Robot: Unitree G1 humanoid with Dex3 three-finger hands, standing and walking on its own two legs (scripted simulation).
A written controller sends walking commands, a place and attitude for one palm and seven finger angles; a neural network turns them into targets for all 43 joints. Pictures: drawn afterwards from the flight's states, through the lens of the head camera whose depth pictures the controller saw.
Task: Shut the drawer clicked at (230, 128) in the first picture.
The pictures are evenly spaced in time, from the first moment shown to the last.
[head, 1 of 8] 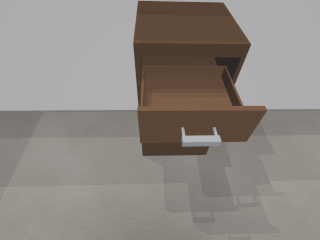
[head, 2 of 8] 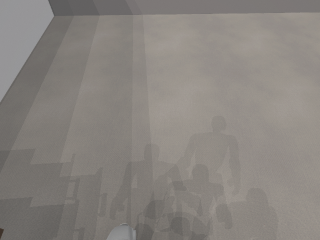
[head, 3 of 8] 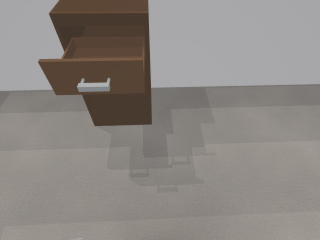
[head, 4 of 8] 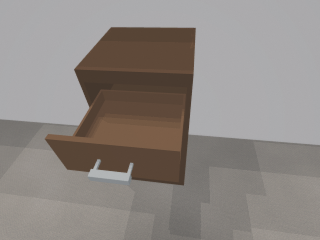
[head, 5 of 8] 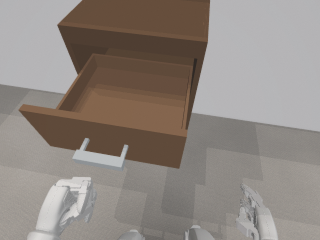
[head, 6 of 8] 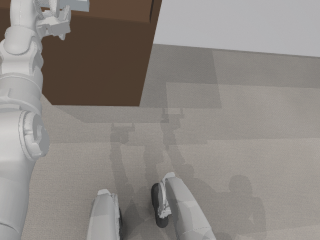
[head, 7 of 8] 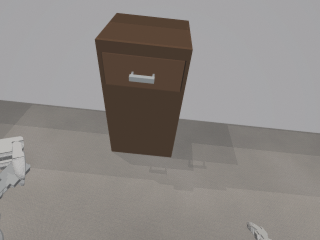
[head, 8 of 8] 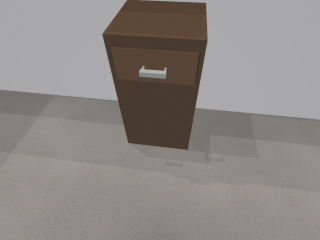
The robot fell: no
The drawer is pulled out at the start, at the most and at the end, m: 0.30 0.30 0.00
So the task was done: yes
